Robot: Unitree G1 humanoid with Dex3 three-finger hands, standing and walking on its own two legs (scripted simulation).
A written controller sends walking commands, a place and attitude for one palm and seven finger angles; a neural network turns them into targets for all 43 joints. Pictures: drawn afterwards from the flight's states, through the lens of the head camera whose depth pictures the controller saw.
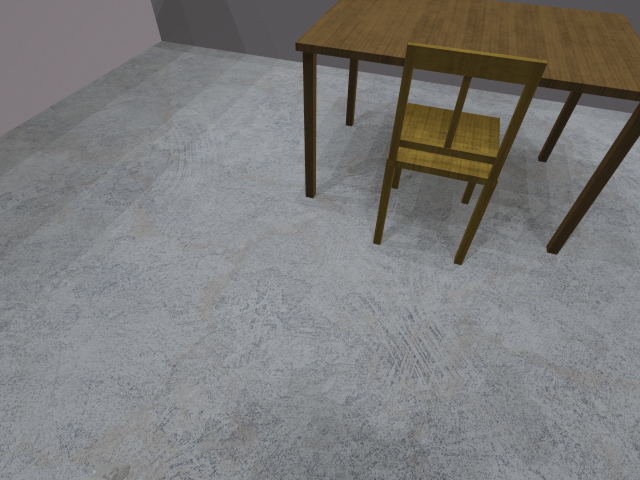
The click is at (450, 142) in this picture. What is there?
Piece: chair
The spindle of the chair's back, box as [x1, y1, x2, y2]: [444, 76, 471, 148]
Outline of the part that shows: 471,77 464,76 444,147 450,148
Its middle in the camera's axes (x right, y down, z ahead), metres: +0.42 -0.39 +1.20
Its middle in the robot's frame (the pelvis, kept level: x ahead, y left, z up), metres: +1.16 -0.37 -0.12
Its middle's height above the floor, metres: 0.65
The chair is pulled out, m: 0.00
